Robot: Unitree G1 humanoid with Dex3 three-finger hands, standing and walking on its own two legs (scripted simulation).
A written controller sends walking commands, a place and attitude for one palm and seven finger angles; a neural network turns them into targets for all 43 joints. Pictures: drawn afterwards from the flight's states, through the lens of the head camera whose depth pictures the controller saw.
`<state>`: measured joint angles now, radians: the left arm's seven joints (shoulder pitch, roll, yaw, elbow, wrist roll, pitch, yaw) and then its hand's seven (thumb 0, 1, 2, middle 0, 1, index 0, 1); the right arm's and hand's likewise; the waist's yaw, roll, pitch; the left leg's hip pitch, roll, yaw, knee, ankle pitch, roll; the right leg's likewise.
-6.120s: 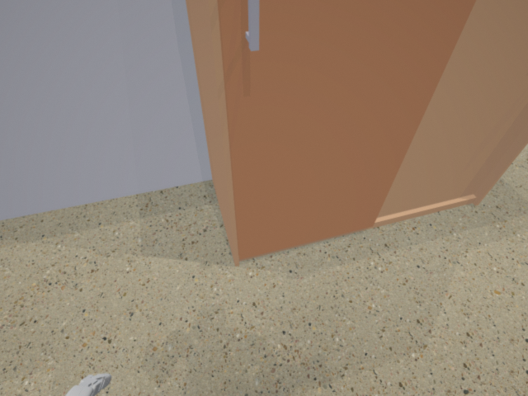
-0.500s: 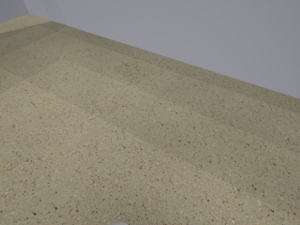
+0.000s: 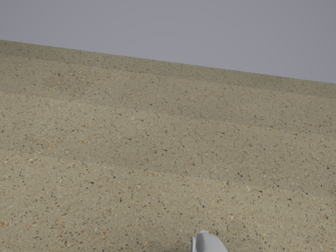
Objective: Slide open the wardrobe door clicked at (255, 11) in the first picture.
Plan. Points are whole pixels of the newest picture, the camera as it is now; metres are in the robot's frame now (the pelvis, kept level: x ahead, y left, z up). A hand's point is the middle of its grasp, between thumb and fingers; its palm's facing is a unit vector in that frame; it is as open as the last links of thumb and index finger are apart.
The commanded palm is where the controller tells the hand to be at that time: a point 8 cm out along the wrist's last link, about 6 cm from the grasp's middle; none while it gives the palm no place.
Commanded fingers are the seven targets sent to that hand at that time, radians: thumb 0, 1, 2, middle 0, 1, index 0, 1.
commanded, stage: walk to a spot facing it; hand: left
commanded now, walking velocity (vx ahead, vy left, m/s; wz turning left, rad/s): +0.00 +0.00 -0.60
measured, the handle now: out of the picture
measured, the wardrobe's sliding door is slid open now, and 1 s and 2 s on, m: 0.00 0.00 0.00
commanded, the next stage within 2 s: turn to face it in 0.04 s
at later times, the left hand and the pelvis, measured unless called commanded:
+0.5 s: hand (128, 230) +0.20 +0.11 -0.16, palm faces +0.02 -0.99 -0.16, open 7.2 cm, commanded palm none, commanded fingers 0.00 0.90 0.90 -0.20 -0.30 -0.20 -0.30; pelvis +0.07 -0.04 -0.01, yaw +1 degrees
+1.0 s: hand out of the picture +0.09 +0.21 -0.17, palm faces +0.31 -0.91 -0.25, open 7.3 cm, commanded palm none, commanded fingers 0.00 0.90 0.90 -0.20 -0.30 -0.20 -0.30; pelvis +0.06 -0.02 +0.00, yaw +16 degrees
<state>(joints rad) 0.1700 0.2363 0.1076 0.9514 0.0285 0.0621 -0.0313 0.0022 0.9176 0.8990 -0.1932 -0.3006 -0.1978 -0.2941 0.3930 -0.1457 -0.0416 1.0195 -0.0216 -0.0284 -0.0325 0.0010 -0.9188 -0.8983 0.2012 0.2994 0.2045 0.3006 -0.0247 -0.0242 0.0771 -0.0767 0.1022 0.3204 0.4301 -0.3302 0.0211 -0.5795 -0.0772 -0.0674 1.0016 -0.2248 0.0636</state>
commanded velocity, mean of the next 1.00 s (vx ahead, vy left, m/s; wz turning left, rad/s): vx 0.00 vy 0.00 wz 0.47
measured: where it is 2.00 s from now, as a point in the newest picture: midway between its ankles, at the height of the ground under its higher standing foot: outside the picture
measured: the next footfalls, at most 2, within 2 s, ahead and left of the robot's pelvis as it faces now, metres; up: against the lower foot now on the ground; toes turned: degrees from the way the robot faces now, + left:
right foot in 0.16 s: +0.12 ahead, -0.13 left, +0.00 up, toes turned -13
left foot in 0.64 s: +0.11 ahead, +0.09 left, +0.00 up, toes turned +15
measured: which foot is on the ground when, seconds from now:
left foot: down 0.00-0.16, up 0.18-0.62, down 0.64-1.00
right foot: up 0.00-0.14, down 0.16-0.64, up 0.66-1.00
